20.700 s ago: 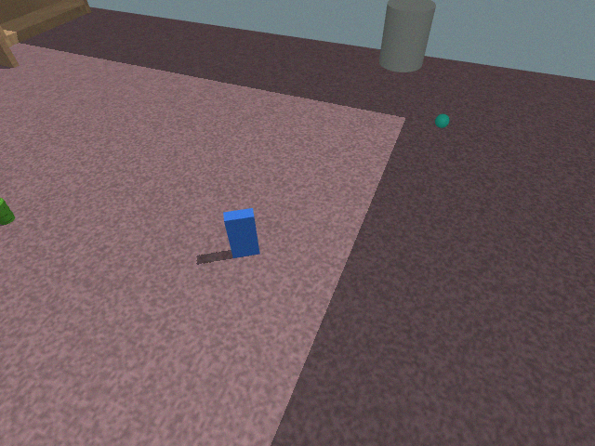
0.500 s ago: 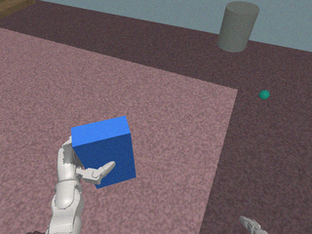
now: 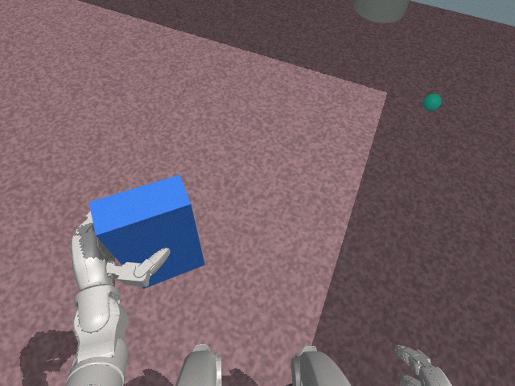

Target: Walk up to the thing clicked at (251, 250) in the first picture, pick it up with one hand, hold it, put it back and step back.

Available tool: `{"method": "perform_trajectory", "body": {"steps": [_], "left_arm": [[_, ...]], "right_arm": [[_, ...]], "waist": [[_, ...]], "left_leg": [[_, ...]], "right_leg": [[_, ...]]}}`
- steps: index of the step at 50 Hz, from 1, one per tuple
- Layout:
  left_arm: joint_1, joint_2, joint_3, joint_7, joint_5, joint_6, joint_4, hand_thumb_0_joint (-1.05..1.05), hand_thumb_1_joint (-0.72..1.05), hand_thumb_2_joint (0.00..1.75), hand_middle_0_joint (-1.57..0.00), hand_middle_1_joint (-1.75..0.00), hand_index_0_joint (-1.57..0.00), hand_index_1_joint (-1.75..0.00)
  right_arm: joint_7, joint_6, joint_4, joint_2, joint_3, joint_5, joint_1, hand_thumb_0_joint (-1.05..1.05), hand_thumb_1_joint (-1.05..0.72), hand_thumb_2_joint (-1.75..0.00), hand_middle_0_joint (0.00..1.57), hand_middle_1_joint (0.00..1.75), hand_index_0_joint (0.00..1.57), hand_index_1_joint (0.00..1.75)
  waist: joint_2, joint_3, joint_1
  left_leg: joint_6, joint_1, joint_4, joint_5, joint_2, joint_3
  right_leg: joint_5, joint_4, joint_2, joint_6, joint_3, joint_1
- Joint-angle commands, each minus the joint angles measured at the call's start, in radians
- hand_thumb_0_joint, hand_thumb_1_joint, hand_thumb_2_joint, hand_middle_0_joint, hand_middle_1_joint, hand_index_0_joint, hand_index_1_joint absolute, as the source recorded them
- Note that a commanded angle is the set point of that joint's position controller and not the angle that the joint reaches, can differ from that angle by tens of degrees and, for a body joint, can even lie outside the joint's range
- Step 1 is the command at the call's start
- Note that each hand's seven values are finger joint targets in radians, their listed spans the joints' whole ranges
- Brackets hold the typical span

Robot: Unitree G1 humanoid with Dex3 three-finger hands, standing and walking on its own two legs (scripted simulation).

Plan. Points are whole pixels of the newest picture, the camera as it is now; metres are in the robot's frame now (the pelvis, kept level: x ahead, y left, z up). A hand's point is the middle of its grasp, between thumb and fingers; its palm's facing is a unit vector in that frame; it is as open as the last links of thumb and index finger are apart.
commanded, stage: crouch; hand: left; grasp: from the side
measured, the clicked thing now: (158, 240) +0.37 +0.17 -0.03
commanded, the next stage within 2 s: lower in 1.40 s
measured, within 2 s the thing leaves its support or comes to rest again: neither
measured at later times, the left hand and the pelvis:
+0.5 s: hand (148, 275) +0.38 +0.24 -0.25, palm faces +0.32 -0.94 -0.05, open 9.4 cm; pelvis -0.05 +0.01 -0.21, yaw -4 degrees
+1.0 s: hand (155, 284) +0.39 +0.26 -0.37, palm faces +0.32 -0.95 -0.03, open 9.4 cm; pelvis -0.07 +0.01 -0.32, yaw -6 degrees
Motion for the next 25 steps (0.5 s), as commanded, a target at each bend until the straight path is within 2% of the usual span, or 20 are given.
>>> {"method": "perform_trajectory", "body": {"steps": [1,2,3,4,5,6,7,8,9,13,14,15,16,17,18,19,21,22,25], "left_arm": [[-0.371,0.176,0.057,-0.012,-0.036,-0.195,-0.202,0.0,0.02,1.15,-1.25,-1.33,-1.26,-1.33],[-0.39,0.195,0.083,-0.01,-0.039,-0.207,-0.199,0.0,0.01,1.16,-1.26,-1.34,-1.27,-1.35],[-0.372,0.202,0.088,-0.01,-0.039,-0.212,-0.179,0.0,0.01,1.16,-1.25,-1.34,-1.26,-1.34],[-0.404,0.227,0.105,-0.01,-0.038,-0.216,-0.185,0.0,0.0,1.17,-1.26,-1.34,-1.27,-1.35],[-0.383,0.238,0.128,-0.009,-0.042,-0.217,-0.176,0.0,0.01,1.18,-1.26,-1.34,-1.26,-1.35],[-0.397,0.252,0.134,-0.011,-0.043,-0.217,-0.179,0.0,0.03,1.19,-1.27,-1.35,-1.28,-1.36],[-0.41,0.236,0.129,-0.008,-0.043,-0.216,-0.171,0.0,0.03,1.21,-1.28,-1.37,-1.28,-1.38],[-0.414,0.267,0.162,-0.01,-0.043,-0.218,-0.159,0.0,0.06,1.22,-1.27,-1.37,-1.28,-1.38],[-0.417,0.247,0.148,-0.011,-0.042,-0.216,-0.151,0.0,0.07,1.23,-1.29,-1.38,-1.3,-1.39],[-0.487,0.276,0.171,-0.021,-0.035,-0.22,-0.112,0.0,0.09,1.26,-1.3,-1.41,-1.31,-1.42],[-0.496,0.268,0.173,-0.023,-0.034,-0.222,-0.082,0.0,0.11,1.26,-1.31,-1.42,-1.32,-1.43],[-0.523,0.299,0.194,-0.021,-0.029,-0.224,-0.073,0.0,0.09,1.27,-1.32,-1.43,-1.33,-1.44],[-0.573,0.314,0.192,-0.019,-0.021,-0.229,-0.074,0.0,0.09,1.28,-1.32,-1.43,-1.33,-1.44],[-0.581,0.318,0.202,-0.021,-0.018,-0.232,-0.05,0.0,0.12,1.29,-1.32,-1.44,-1.33,-1.45],[-0.58,0.352,0.223,-0.022,-0.009,-0.234,-0.03,0.0,0.13,1.3,-1.32,-1.45,-1.33,-1.45],[-0.606,0.358,0.215,-0.027,-0.002,-0.238,-0.02,0.0,0.14,1.3,-1.33,-1.46,-1.34,-1.46],[-0.638,0.388,0.241,-0.034,0.008,-0.25,-0.03,0.0,0.16,1.34,-1.35,-1.49,-1.37,-1.5],[-0.639,0.412,0.264,-0.039,0.004,-0.252,-0.012,0.0,0.16,1.33,-1.36,-1.48,-1.37,-1.49],[-0.654,0.428,0.277,-0.051,-0.007,-0.253,0.005,0.0,0.12,1.33,-1.34,-1.47,-1.35,-1.48]], "right_arm": [[0.01,-0.031,-0.089,-0.149,-0.04,-0.01,0.008,0.0,-0.91,-0.91,0.2,0.3,0.2,0.3],[0.011,-0.029,-0.087,-0.152,-0.042,-0.013,0.015,0.0,-0.91,-0.91,0.2,0.3,0.2,0.3],[0.016,-0.029,-0.086,-0.159,-0.04,-0.014,0.016,0.0,-0.92,-0.91,0.2,0.3,0.2,0.3],[0.017,-0.025,-0.078,-0.167,-0.044,-0.018,0.019,0.0,-0.92,-0.91,0.2,0.3,0.2,0.3],[0.021,-0.02,-0.079,-0.17,-0.041,-0.02,0.015,0.0,-0.92,-0.91,0.2,0.3,0.2,0.3],[0.021,-0.017,-0.081,-0.174,-0.041,-0.02,0.009,0.0,-0.93,-0.91,0.2,0.3,0.2,0.3],[0.027,-0.011,-0.079,-0.18,-0.045,-0.02,0.013,0.0,-0.93,-0.91,0.2,0.3,0.2,0.3],[0.027,-0.009,-0.073,-0.185,-0.044,-0.022,0.008,0.0,-0.93,-0.91,0.2,0.3,0.2,0.3],[0.029,-0.004,-0.069,-0.185,-0.047,-0.023,0.014,0.0,-0.94,-0.92,0.2,0.3,0.2,0.3],[0.037,-0.001,-0.049,-0.184,-0.043,-0.032,0.008,0.0,-0.94,-0.91,0.2,0.3,0.2,0.3],[0.038,-0.001,-0.043,-0.187,-0.042,-0.033,0.015,0.0,-0.94,-0.91,0.2,0.3,0.2,0.3],[0.038,-0.001,-0.032,-0.187,-0.04,-0.037,0.015,0.0,-0.94,-0.91,0.2,0.3,0.2,0.3],[0.039,0.0,-0.035,-0.186,-0.037,-0.04,0.009,0.0,-0.94,-0.91,0.2,0.3,0.2,0.3],[0.04,0.001,-0.026,-0.19,-0.036,-0.044,0.021,0.0,-0.93,-0.91,0.2,0.3,0.2,0.3],[0.04,0.003,-0.025,-0.196,-0.034,-0.046,0.013,0.0,-0.93,-0.91,0.2,0.3,0.2,0.3],[0.04,0.005,-0.016,-0.195,-0.03,-0.05,0.013,0.0,-0.93,-0.91,0.2,0.3,0.2,0.3],[0.042,0.008,-0.021,-0.206,-0.027,-0.056,0.008,0.0,-0.93,-0.91,0.2,0.3,0.2,0.3],[0.041,0.009,-0.011,-0.211,-0.023,-0.057,0.005,0.0,-0.93,-0.91,0.2,0.3,0.2,0.3],[0.04,0.013,-0.015,-0.208,-0.011,-0.058,0.007,0.0,-0.94,-0.92,0.2,0.3,0.2,0.3]], "waist": [[0.109,-0.515,-0.005],[0.088,-0.548,-0.006],[0.087,-0.593,0.002],[0.118,-0.597,0.002],[0.123,-0.626,0.019],[0.13,-0.633,0.014],[0.126,-0.644,0.007],[0.132,-0.65,0.015],[0.117,-0.674,-0.001],[0.094,-0.66,-0.016],[0.076,-0.671,-0.03],[0.077,-0.679,-0.021],[0.095,-0.677,-0.033],[0.114,-0.692,-0.033],[0.138,-0.685,-0.026],[0.15,-0.686,-0.029],[0.215,-0.705,-0.026],[0.225,-0.708,-0.016],[0.204,-0.732,-0.029]], "left_leg": [[0.053,0.128,0.101,0.215,-0.04,-0.005],[0.059,0.075,0.142,0.223,-0.039,-0.006],[0.058,0.065,0.17,0.25,-0.035,-0.008],[0.055,0.028,0.194,0.244,-0.038,-0.008],[0.056,0.029,0.216,0.263,-0.034,-0.008],[0.056,0.008,0.237,0.259,-0.033,-0.011],[0.052,-0.009,0.248,0.25,-0.033,-0.015],[0.051,-0.031,0.271,0.247,-0.03,-0.019],[0.055,-0.06,0.305,0.247,-0.03,-0.02],[0.059,-0.21,0.398,0.148,-0.026,-0.019],[0.058,-0.234,0.42,0.148,-0.025,-0.027],[0.059,-0.256,0.446,0.139,-0.023,-0.025],[0.056,-0.284,0.463,0.102,-0.024,-0.024],[0.053,-0.274,0.482,0.11,-0.022,-0.03],[0.048,-0.283,0.491,0.096,-0.021,-0.034],[0.045,-0.291,0.507,0.079,-0.019,-0.035],[0.033,-0.287,0.517,0.052,-0.017,-0.049],[0.031,-0.286,0.53,0.039,-0.014,-0.053],[0.039,-0.38,0.595,0.027,-0.023,-0.027]], "right_leg": [[0.258,0.029,0.018,-0.011,0.03,-0.063],[0.276,0.055,0.018,-0.006,0.039,-0.068],[0.294,0.092,0.021,-0.007,0.037,-0.084],[0.283,0.122,0.021,-0.01,0.04,-0.121],[0.291,0.148,0.023,-0.01,0.039,-0.143],[0.285,0.17,0.025,-0.011,0.035,-0.173],[0.272,0.193,0.029,-0.014,0.028,-0.202],[0.263,0.224,0.031,-0.016,0.023,-0.236],[0.267,0.245,0.033,-0.014,0.022,-0.254],[0.186,0.311,0.035,-0.01,0.032,-0.334],[0.183,0.345,0.036,-0.012,0.017,-0.359],[0.175,0.365,0.036,-0.012,0.02,-0.379],[0.138,0.383,0.037,-0.015,0.02,-0.416],[0.138,0.419,0.037,-0.02,0.006,-0.458],[0.117,0.449,0.04,-0.026,-0.005,-0.5],[0.096,0.471,0.041,-0.029,-0.01,-0.535],[0.067,0.541,0.041,-0.038,-0.035,-0.61],[0.054,0.567,0.04,-0.038,-0.039,-0.635],[0.052,0.593,0.045,-0.033,-0.036,-0.617]]}}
